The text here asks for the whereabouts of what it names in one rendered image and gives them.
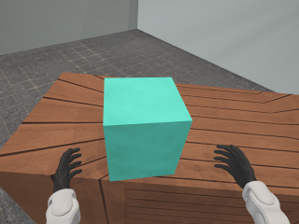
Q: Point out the robot right forearm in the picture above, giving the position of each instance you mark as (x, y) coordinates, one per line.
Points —
(262, 204)

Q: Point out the robot left forearm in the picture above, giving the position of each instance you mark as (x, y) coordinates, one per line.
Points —
(63, 208)

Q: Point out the carton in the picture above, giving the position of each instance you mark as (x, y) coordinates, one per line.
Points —
(146, 124)

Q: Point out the pedestal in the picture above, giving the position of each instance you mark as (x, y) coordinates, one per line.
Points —
(263, 124)

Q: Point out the left robot hand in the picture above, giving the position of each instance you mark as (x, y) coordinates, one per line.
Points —
(63, 176)

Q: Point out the right robot hand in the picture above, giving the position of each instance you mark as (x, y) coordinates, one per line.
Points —
(239, 167)

